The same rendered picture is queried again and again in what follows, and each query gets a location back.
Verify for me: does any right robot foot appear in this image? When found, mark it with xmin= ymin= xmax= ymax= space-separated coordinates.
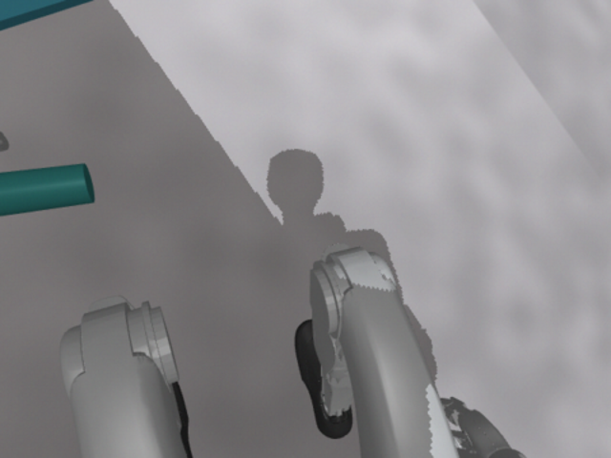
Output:
xmin=295 ymin=320 xmax=352 ymax=439

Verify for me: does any right robot hand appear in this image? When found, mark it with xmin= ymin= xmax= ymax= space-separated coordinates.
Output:
xmin=440 ymin=397 xmax=511 ymax=458

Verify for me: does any left robot foot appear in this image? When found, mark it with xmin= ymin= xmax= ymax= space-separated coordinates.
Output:
xmin=172 ymin=382 xmax=193 ymax=458

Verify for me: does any can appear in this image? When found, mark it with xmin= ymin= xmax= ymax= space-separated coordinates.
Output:
xmin=0 ymin=163 xmax=95 ymax=217

